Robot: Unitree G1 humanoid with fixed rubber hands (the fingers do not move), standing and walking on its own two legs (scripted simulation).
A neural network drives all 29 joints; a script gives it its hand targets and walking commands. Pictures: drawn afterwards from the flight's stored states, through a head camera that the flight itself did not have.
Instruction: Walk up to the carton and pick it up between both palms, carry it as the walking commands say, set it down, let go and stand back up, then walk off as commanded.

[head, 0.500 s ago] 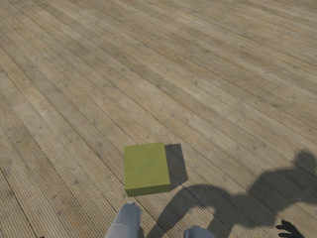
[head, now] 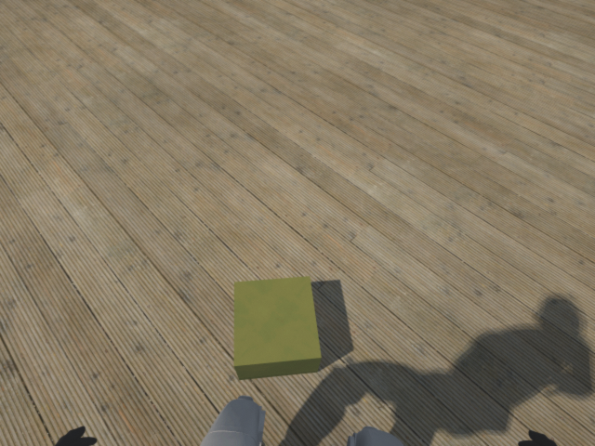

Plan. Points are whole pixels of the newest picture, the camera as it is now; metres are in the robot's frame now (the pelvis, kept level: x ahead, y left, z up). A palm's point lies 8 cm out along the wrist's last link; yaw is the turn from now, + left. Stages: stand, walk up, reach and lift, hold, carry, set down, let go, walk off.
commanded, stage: walk up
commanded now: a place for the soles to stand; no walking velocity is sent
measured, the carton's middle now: (275, 326) +0.51 +0.09 -0.64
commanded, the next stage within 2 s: none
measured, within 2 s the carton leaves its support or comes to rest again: neither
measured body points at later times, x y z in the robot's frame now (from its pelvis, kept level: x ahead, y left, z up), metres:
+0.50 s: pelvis +0.01 +0.01 +0.00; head +0.05 +0.01 +0.45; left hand +0.09 +0.34 -0.10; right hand +0.13 -0.32 -0.09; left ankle +0.07 +0.14 -0.69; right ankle +0.03 -0.13 -0.68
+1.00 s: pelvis +0.01 -0.01 +0.00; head +0.04 -0.01 +0.45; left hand +0.08 +0.33 -0.10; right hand +0.14 -0.34 -0.09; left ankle +0.06 +0.14 -0.68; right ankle +0.04 -0.13 -0.69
